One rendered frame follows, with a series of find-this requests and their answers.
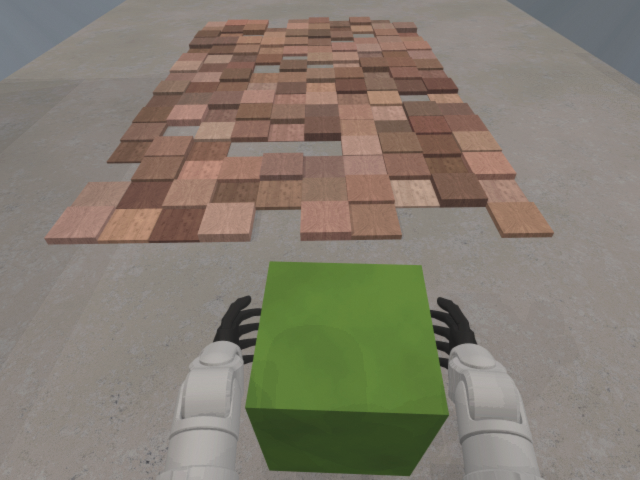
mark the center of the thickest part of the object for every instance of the carton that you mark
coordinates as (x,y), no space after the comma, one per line
(345,376)

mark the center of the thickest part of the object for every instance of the robot left hand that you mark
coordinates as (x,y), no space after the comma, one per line
(230,330)

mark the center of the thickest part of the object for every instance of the robot right hand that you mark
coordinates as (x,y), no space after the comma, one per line
(459,331)

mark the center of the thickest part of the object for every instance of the right robot forearm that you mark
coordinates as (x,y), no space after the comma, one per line
(492,424)

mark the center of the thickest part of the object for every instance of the left robot forearm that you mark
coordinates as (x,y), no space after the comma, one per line
(206,421)

